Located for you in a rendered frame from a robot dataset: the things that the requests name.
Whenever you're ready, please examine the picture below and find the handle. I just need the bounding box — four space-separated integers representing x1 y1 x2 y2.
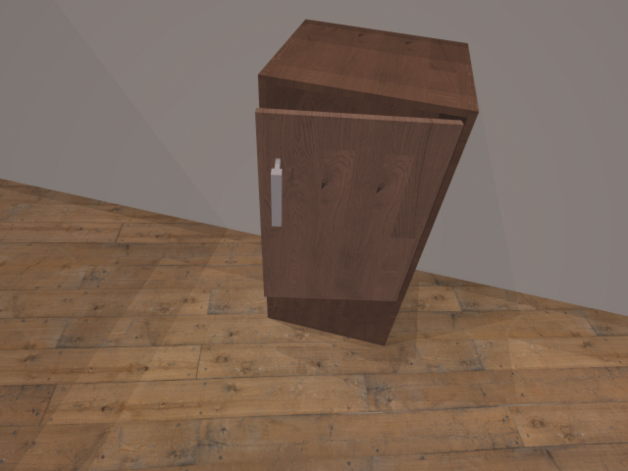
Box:
271 158 282 227

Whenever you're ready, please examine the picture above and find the cupboard door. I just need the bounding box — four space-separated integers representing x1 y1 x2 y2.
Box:
255 108 464 301

